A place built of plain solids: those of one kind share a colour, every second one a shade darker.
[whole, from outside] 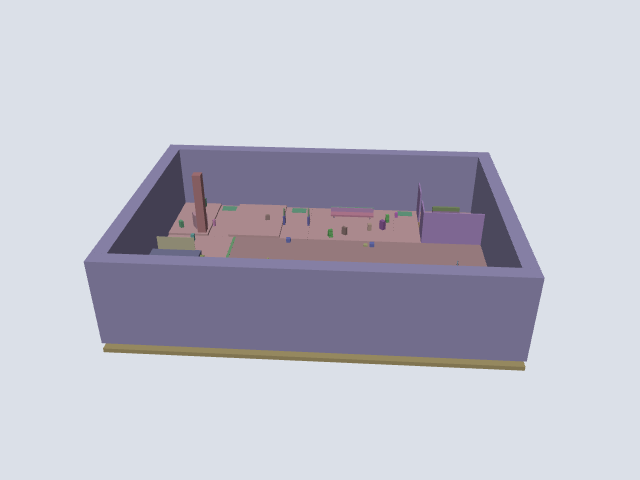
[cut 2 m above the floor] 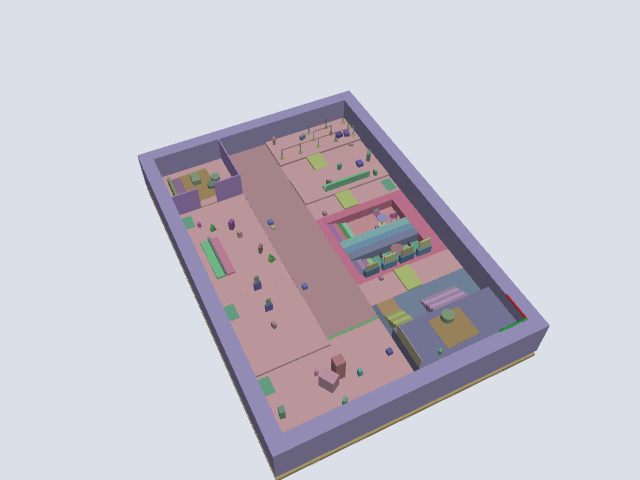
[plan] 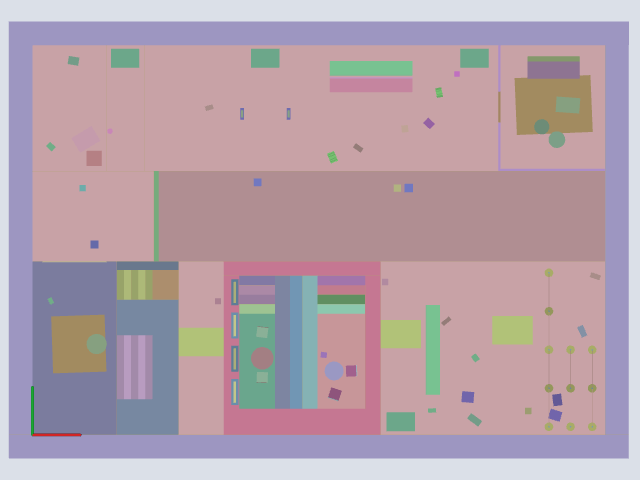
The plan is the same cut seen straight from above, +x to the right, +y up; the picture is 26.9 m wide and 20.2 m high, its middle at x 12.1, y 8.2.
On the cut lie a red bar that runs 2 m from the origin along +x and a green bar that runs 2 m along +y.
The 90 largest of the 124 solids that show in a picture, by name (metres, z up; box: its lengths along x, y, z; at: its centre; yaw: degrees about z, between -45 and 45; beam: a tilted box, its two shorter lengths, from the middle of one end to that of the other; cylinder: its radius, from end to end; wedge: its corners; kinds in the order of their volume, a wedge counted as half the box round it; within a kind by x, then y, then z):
{
 "wall_1": {"box": [1.0, 16.4, 6.0], "at": [-0.5, 8.2, 2.0]},
 "wall_2": {"box": [26.1, 1.0, 6.0], "at": [12.05, -0.5, 2.0]},
 "wall_3": {"box": [26.1, 1.0, 6.0], "at": [12.05, 16.9, 2.0]},
 "wall_4": {"box": [1.0, 16.4, 6.0], "at": [24.6, 8.2, 2.0]},
 "floor_1": {"box": [3.1, 5.3, 1.16], "at": [1.55, 13.75, -0.42]},
 "floor_2": {"box": [5.11, 3.8, 1.0], "at": [2.56, 9.2, -0.5]},
 "floor_3": {"box": [1.6, 5.3, 1.0], "at": [3.9, 13.75, -0.5]},
 "floor_4": {"box": [4.0, 5.3, 1.18], "at": [6.7, 13.75, -0.41]},
 "floor_5": {"box": [1.9, 7.3, 1.0], "at": [7.1, 3.65, -0.5]},
 "floor_6": {"box": [2.2, 5.3, 1.0], "at": [9.8, 13.75, -0.5]},
 "floor_7": {"box": [6.7, 5.3, 1.0], "at": [14.25, 13.75, -0.5]},
 "floor_8": {"box": [18.79, 3.8, 1.0], "at": [14.71, 9.2, -0.5]},
 "floor_9": {"box": [1.7, 7.3, 1.0], "at": [15.5, 3.65, -0.5]},
 "floor_10": {"box": [3.0, 7.3, 1.15], "at": [17.85, 3.65, -0.42]},
 "floor_11": {"box": [2.0, 5.3, 1.0], "at": [18.6, 13.75, -0.5]},
 "floor_12": {"box": [1.7, 7.3, 1.0], "at": [20.2, 3.65, -0.5]},
 "floor_13": {"box": [4.5, 5.3, 1.0], "at": [21.85, 13.75, -0.5]},
 "floor_14": {"box": [3.05, 7.3, 1.18], "at": [22.57, 3.65, -0.41]},
 "floor_base_1": {"box": [26.1, 18.4, 0.3], "at": [12.05, 8.2, -1.57]},
 "floor_deck_1": {"box": [3.55, 7.3, 1.99], "at": [1.77, 3.65, -0.01]},
 "floor_rim_1": {"box": [0.65, 5.6, 1.0], "at": [8.38, 3.9, -0.5]},
 "floor_rim_2": {"box": [6.6, 1.1, 1.0], "at": [11.35, 0.55, -0.5]},
 "floor_rim_3": {"box": [6.6, 0.6, 1.0], "at": [11.35, 7.0, -0.5]},
 "floor_rim_4": {"box": [0.65, 5.6, 1.0], "at": [14.32, 3.9, -0.5]},
 "floor_fore_1": {"box": [2.6, 5.69, 1.0], "at": [4.85, 2.85, -0.5]},
 "floor_fore_2": {"box": [2.6, 0.36, 1.0], "at": [4.85, 7.12, -0.5]},
 "floor_pitb_1": {"box": [2.64, 4.0, 0.3], "at": [12.68, 3.1, -0.93]},
 "floor_plankwidea_1": {"box": [0.64, 5.6, 0.82], "at": [10.52, 3.9, -0.41]},
 "floor_plankwideb_1": {"box": [0.64, 5.6, 0.82], "at": [11.68, 3.9, -0.41]},
 "floor_plank_1": {"box": [0.52, 5.6, 1.0], "at": [11.1, 3.9, -0.5]},
 "step_tread_1": {"box": [0.3, 1.25, 1.82], "at": [3.7, 6.32, -0.09]},
 "step_tread_2": {"box": [0.3, 1.25, 1.66], "at": [4.0, 6.32, -0.17]},
 "step_tread_3": {"box": [0.3, 1.25, 1.5], "at": [4.3, 6.32, -0.25]},
 "step_tread_4": {"box": [0.3, 1.25, 1.33], "at": [4.6, 6.32, -0.34]},
 "step_tread_5": {"box": [0.3, 1.25, 1.17], "at": [4.9, 6.32, -0.42]},
 "floor_pita_1": {"box": [2.14, 4.0, 0.3], "at": [9.77, 3.1, -0.93]},
 "part_1": {"box": [0.1, 1.94, 2.65], "at": [19.65, 12.17, 1.27]},
 "part_2": {"box": [0.1, 1.96, 2.65], "at": [19.65, 15.42, 1.27]},
 "part_3": {"box": [4.5, 0.1, 2.65], "at": [21.85, 11.15, 1.27]},
 "step_front_1": {"box": [0.3, 2.7, 0.88], "at": [3.7, 2.85, 0.39]},
 "step_front_2": {"box": [0.3, 2.7, 0.71], "at": [4.0, 2.85, 0.3]},
 "step_front_3": {"box": [0.3, 2.7, 0.55], "at": [4.3, 2.85, 0.22]},
 "step_front_4": {"box": [0.3, 2.7, 0.38], "at": [4.6, 2.85, 0.14]},
 "step_front_5": {"box": [0.3, 2.7, 0.21], "at": [4.9, 2.85, 0.06]},
 "column_a0b_1": {"box": [0.65, 0.65, 4.84], "at": [2.6, 11.63, 2.58]},
 "floor_before_steps_1": {"box": [1.1, 1.25, 1.0], "at": [5.6, 6.32, -0.5]},
 "step_hump_1": {"box": [1.9, 1.2, 0.17], "at": [7.1, 3.91, 0.04]},
 "step_hump_2": {"box": [1.7, 1.2, 0.17], "at": [15.5, 4.24, 0.04]},
 "step_hump_3": {"box": [1.7, 1.2, 0.2], "at": [20.2, 4.4, 0.05]},
 "step_down1b_1": {"box": [2.64, 0.4, 0.84], "at": [12.68, 6.5, -0.58]},
 "edgeW_1": {"box": [0.31, 1.1, 0.65], "at": [8.52, 1.8, 0.33]},
 "edgeW_2": {"box": [0.31, 1.1, 0.65], "at": [8.52, 3.2, 0.33]},
 "edgeW_3": {"box": [0.31, 1.1, 0.65], "at": [8.52, 4.6, 0.33]},
 "edgeW_4": {"box": [0.31, 1.1, 0.65], "at": [8.52, 6.0, 0.33]},
 "sofa_seat_1": {"box": [2.2, 0.95, 0.41], "at": [21.93, 15.46, 0.21]},
 "trolley_1": {"box": [1.0, 0.73, 1.16], "at": [2.25, 12.43, 0.74], "yaw": 31.1},
 "low_rug_1": {"box": [2.25, 2.4, 0.06], "at": [1.95, 3.82, 0.97], "yaw": 1.9},
 "low_rug_2": {"box": [3.2, 2.4, 0.06], "at": [21.93, 13.88, -0.02], "yaw": 2.3},
 "step_down2b_1": {"box": [2.64, 0.4, 0.69], "at": [12.68, 6.1, -0.66]},
 "step_down1a_1": {"box": [2.14, 0.4, 0.84], "at": [9.77, 6.5, -0.58]},
 "floor_gap_cover_1": {"box": [0.2, 3.8, 0.9], "at": [5.21, 9.2, -0.45]},
 "seat_1": {"box": [3.48, 0.63, 0.14], "at": [14.25, 15.43, 0.38]},
 "seat_2": {"box": [0.6, 3.78, 0.16], "at": [16.85, 3.58, 0.52]},
 "step_down2a_1": {"box": [2.14, 0.4, 0.69], "at": [9.77, 6.1, -0.66]},
 "step_down3b_1": {"box": [2.64, 0.4, 0.54], "at": [12.68, 5.7, -0.73]},
 "low_1": {"cylinder": 0.42, "from": [2.7, 3.82, 1.0], "to": [2.7, 3.82, 1.43]},
 "low_2": {"box": [1.0, 0.65, 0.44], "at": [22.53, 13.88, 0.23], "yaw": -4.1},
 "step_down3a_1": {"box": [2.14, 0.4, 0.54], "at": [9.77, 5.7, -0.73]},
 "step_down4b_1": {"box": [2.64, 0.4, 0.38], "at": [12.68, 5.3, -0.81]},
 "step_down4a_1": {"box": [2.14, 0.4, 0.38], "at": [9.77, 5.3, -0.81]},
 "sr10a_seat_1": {"box": [3.48, 0.63, 0.14], "at": [14.25, 14.73, 0.38]},
 "suitcase_1": {"box": [0.45, 0.35, 0.76], "at": [1.73, 15.74, 0.54], "yaw": -9.7},
 "suitcase_2": {"box": [0.58, 0.29, 0.76], "at": [18.61, 0.63, 0.53], "yaw": -36.1},
 "edgeW_plant_1": {"box": [0.11, 0.9, 0.76], "at": [8.52, 1.8, 1.03]},
 "edgeW_plant_2": {"box": [0.11, 0.9, 0.66], "at": [8.52, 3.2, 0.98]},
 "edgeW_plant_3": {"box": [0.11, 0.9, 0.66], "at": [8.52, 4.6, 0.98]},
 "carton_1": {"box": [0.51, 0.46, 0.31], "at": [18.32, 1.59, 0.3], "yaw": -4.4},
 "carton_2": {"box": [0.51, 0.42, 0.3], "at": [22.0, 0.83, 0.33], "yaw": -17.2},
 "carton_3": {"box": [0.38, 0.49, 0.31], "at": [22.09, 1.47, 0.34], "yaw": 7.2},
 "pouf_1": {"cylinder": 0.32, "from": [21.43, 12.96, 0.01], "to": [21.43, 12.96, 0.28]},
 "pouf_2": {"cylinder": 0.35, "from": [22.07, 12.42, 0.01], "to": [22.07, 12.42, 0.29]},
 "sofa_back_1": {"box": [2.2, 0.23, 0.32], "at": [21.93, 15.82, 0.58]},
 "back_1": {"box": [3.48, 0.05, 0.37], "at": [14.25, 15.13, 0.64]},
 "back_2": {"box": [0.04, 3.78, 0.44], "at": [16.57, 3.58, 0.82]},
 "neck_1": {"box": [0.16, 0.5, 0.75], "at": [8.82, 13.51, 0.38]},
 "neck_2": {"box": [0.16, 0.5, 0.75], "at": [10.78, 13.51, 0.38]},
 "rail_1": {"box": [2.7, 0.04, 1.03], "at": [1.77, 7.28, 1.5]},
 "bin_1": {"box": [0.4, 0.31, 0.75], "at": [16.69, 13.1, 0.38], "yaw": -43.4},
 "sr10a_back_1": {"box": [3.48, 0.05, 0.37], "at": [14.25, 15.03, 0.64]},
 "low_mat_1": {"box": [1.2, 0.8, 0.06], "at": [9.8, 15.85, -0.02]}
}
